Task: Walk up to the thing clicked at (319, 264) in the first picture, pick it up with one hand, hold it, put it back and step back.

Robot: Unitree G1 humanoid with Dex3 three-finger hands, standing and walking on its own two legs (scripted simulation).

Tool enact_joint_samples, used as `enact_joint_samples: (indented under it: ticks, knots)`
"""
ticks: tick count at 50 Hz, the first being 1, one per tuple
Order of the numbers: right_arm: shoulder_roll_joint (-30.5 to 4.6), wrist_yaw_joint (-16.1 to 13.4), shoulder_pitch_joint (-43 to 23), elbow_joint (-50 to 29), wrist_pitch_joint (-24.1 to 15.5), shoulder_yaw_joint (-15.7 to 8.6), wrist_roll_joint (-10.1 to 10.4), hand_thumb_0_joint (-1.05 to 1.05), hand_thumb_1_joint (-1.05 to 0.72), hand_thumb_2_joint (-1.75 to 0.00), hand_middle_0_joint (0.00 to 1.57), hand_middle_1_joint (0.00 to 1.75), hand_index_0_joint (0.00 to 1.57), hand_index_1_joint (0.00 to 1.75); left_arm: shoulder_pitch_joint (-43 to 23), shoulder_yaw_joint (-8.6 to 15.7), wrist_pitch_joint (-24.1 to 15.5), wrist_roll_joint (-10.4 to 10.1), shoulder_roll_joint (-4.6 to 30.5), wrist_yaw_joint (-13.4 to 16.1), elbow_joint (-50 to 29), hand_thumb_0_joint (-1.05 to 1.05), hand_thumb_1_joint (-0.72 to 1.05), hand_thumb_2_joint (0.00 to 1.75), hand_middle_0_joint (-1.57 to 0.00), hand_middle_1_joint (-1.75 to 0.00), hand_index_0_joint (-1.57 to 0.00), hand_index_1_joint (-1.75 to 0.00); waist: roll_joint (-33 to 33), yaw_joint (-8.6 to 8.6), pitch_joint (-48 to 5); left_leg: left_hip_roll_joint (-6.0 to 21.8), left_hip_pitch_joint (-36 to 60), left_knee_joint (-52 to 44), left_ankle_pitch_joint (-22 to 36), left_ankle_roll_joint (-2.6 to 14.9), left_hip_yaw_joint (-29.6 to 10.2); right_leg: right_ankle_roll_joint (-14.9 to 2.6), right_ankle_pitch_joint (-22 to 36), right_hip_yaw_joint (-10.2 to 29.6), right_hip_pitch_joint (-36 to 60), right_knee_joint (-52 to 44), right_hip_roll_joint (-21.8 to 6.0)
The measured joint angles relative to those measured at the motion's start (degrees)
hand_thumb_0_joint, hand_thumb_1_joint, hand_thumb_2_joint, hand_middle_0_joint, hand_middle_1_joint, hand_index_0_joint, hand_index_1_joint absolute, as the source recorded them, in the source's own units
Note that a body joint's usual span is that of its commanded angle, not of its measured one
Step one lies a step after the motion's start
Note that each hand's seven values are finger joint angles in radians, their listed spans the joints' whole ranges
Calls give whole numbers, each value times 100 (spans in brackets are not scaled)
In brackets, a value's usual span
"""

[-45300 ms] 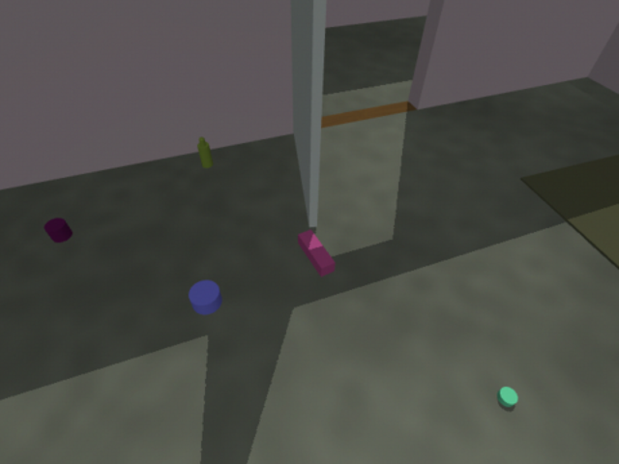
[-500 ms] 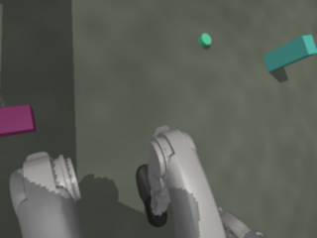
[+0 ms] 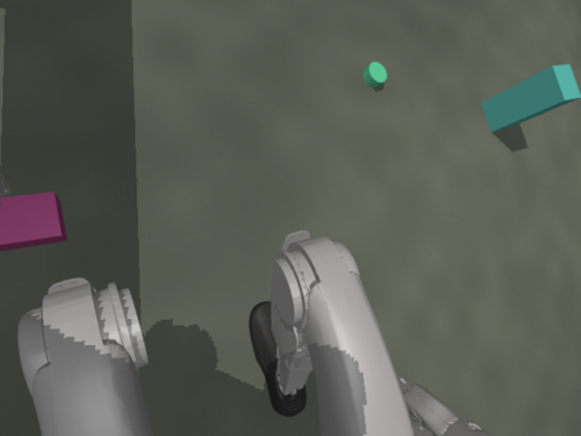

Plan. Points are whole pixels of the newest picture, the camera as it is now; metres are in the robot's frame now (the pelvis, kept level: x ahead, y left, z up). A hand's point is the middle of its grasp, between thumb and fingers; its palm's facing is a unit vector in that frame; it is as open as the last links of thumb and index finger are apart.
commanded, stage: close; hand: left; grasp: from above
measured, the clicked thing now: out of the picture +0.40 +0.31 -0.27
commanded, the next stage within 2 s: none
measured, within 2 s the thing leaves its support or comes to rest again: neither
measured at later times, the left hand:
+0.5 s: hand out of the picture +0.39 +0.30 -0.25, palm faces -0.46 -0.11 -0.88, open 10.6 cm
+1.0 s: hand out of the picture +0.39 +0.30 -0.25, palm faces -0.47 -0.11 -0.88, open 10.8 cm
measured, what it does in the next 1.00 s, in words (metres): stands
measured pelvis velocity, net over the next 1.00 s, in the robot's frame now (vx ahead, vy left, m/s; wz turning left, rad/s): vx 0.00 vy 0.00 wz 0.00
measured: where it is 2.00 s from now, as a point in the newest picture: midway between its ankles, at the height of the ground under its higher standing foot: (211, 410)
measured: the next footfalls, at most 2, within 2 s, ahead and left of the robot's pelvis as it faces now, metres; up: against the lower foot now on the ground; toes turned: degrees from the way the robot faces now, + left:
none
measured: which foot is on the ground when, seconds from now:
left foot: down 0.00-1.00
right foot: down 0.00-1.00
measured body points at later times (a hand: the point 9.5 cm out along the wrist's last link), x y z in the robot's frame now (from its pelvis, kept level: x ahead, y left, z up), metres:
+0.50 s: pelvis +0.00 +0.00 +0.00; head +0.25 +0.13 +0.35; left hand +0.41 +0.31 -0.20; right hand +0.08 -0.26 -0.07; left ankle +0.06 +0.12 -0.26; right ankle +0.12 -0.13 -0.26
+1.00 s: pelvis +0.00 +0.00 +0.00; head +0.25 +0.13 +0.35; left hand +0.41 +0.31 -0.20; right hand +0.08 -0.26 -0.07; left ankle +0.06 +0.12 -0.26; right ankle +0.12 -0.13 -0.26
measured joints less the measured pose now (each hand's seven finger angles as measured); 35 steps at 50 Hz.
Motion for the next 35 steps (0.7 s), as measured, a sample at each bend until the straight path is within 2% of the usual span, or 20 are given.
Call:
enact_joint_samples:
  ticks: [35]
  knots:
    - [-8, -16, 0, -53, 5, 53, 14, 0, -89, -89, 20, 30, 20, 30, -41, 0, 8, -6, 40, 4, 35, 0, 6, 50, -51, -57, -53, -55, -11, -14, 24, 4, 5, -8, -4, -7, -15, -4, 12, -14, -4, -18, 11]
